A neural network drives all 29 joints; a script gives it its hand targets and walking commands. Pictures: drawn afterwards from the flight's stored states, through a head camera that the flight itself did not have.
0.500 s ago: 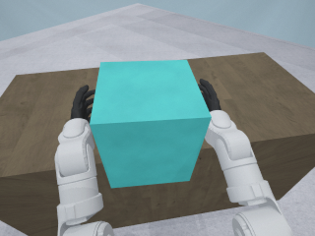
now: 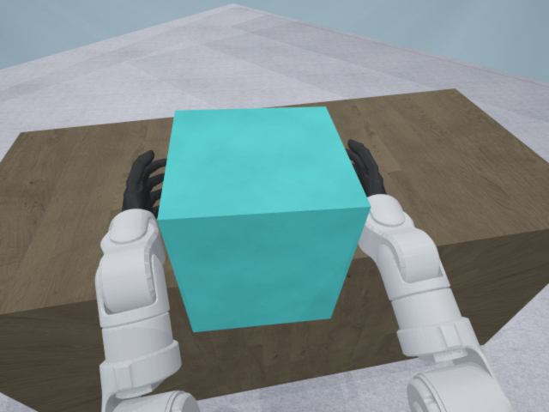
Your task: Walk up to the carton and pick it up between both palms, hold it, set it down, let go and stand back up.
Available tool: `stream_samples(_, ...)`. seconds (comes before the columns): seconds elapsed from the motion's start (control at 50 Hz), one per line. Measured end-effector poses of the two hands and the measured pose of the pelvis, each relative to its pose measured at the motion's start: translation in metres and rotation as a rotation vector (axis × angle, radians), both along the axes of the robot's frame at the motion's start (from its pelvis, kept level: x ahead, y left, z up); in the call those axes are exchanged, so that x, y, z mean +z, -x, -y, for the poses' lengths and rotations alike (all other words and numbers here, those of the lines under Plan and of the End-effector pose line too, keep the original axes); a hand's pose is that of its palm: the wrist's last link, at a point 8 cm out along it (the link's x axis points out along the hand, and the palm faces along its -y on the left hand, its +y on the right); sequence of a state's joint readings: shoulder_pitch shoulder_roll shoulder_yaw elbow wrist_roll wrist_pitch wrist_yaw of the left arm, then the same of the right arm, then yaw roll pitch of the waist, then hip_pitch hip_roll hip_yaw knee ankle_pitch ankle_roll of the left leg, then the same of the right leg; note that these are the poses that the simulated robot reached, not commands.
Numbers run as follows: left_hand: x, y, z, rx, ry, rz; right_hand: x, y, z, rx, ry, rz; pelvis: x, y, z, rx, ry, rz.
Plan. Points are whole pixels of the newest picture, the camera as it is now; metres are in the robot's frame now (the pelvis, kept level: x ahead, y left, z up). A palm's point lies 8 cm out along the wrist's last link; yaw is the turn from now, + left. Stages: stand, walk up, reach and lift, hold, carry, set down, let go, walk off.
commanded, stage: hold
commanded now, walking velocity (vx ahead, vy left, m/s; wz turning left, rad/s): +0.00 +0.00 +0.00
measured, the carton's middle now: (258, 221) +0.36 +0.01 +0.12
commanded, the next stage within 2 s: none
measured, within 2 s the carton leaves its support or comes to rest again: neither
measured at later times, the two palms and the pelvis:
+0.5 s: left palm (141, 213) +0.34 +0.16 +0.18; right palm (368, 195) +0.35 -0.14 +0.16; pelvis +0.00 +0.00 +0.00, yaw +0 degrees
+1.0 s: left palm (141, 213) +0.34 +0.16 +0.18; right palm (367, 195) +0.35 -0.14 +0.16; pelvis +0.00 +0.00 +0.00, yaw +0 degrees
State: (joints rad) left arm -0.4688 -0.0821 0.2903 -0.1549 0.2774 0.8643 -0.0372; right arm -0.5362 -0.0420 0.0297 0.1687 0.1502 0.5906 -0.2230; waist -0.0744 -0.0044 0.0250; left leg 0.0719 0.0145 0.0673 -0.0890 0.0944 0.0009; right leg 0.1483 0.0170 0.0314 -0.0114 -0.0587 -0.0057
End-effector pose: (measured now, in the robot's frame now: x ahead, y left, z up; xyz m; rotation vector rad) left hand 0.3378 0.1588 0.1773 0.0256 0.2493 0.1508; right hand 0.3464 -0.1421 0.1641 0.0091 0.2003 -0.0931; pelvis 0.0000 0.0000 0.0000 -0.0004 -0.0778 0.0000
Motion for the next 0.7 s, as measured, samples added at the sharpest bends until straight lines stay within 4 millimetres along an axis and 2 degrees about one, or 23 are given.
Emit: stream_samples(0.7, -0.0016, 0.0008, -0.0010, 0.005, 0.003, 0.001, 0.0001, -0.0016, -0.0010, 0.005, 0.001, 0.006, 0.0000, 0.0013, 0.0031, 0.005, 0.001, -0.004)
